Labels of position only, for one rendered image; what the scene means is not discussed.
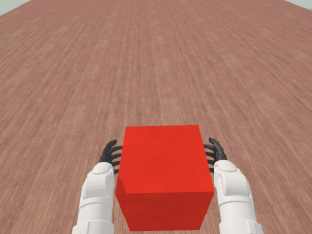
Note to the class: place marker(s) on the robot right forearm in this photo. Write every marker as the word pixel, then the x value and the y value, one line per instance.
pixel 235 200

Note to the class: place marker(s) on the robot right hand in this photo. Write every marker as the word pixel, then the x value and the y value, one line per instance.
pixel 217 155

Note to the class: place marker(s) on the robot left forearm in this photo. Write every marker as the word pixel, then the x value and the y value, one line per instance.
pixel 96 201

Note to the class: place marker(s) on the carton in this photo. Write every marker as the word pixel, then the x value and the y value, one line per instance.
pixel 164 182

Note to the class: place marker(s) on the robot left hand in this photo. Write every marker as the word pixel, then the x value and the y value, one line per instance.
pixel 107 157

